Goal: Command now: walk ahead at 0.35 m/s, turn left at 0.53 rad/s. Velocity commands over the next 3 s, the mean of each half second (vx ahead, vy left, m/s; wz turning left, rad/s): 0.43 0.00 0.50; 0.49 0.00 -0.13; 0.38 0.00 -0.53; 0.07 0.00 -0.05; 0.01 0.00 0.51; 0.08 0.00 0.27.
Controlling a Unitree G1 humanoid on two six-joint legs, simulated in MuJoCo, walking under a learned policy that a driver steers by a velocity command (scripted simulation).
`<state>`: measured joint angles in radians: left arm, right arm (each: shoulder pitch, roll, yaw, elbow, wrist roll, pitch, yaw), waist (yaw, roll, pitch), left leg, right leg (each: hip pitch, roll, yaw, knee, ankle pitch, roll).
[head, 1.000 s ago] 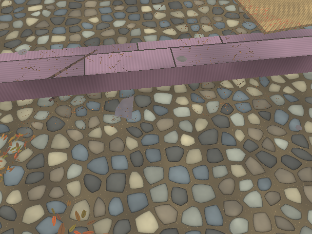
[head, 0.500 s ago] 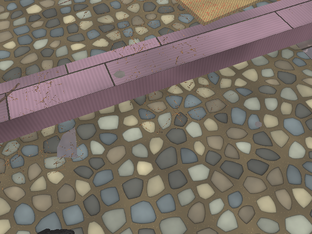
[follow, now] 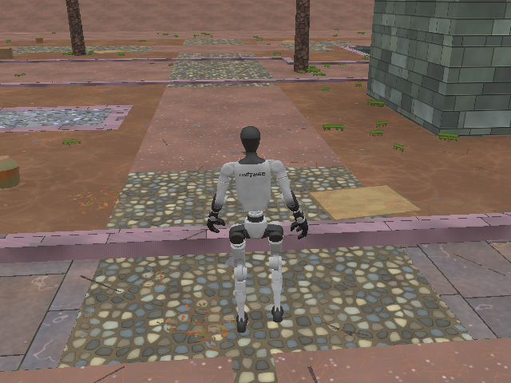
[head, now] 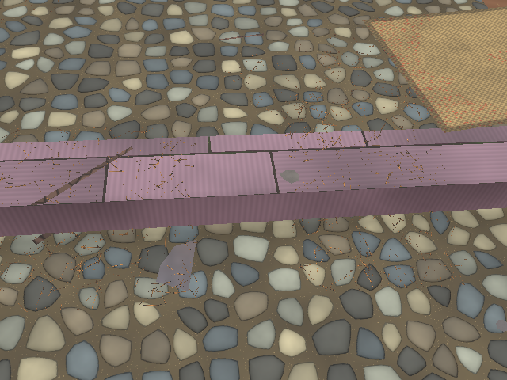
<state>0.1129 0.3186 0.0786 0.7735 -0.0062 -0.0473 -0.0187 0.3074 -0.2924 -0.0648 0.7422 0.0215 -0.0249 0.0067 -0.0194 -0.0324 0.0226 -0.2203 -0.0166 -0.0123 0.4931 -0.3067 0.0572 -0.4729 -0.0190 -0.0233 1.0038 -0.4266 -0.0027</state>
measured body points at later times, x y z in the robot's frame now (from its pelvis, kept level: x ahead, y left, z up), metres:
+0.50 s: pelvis +0.24 -0.02 +0.00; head +0.27 -0.02 +0.45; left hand +0.27 +0.27 -0.11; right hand +0.43 -0.26 -0.11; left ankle +0.17 +0.10 -0.66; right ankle +0.28 -0.13 -0.74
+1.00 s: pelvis +0.49 +0.11 +0.01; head +0.51 +0.12 +0.45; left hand +0.56 +0.41 -0.11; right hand +0.62 -0.16 -0.10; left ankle +0.47 +0.21 -0.74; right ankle +0.54 -0.04 -0.66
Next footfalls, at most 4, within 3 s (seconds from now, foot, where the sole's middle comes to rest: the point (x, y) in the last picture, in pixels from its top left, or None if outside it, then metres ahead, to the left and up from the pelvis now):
0.32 right None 0.32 -0.12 -0.78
0.78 left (156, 365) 0.51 0.22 -0.78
1.28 right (241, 274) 0.78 0.00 -0.78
1.90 left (172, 173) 1.04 0.22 -0.64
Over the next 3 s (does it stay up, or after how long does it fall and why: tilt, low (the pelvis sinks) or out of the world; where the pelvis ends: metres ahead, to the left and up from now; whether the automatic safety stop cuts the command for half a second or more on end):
stays up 1.03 0.13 0.14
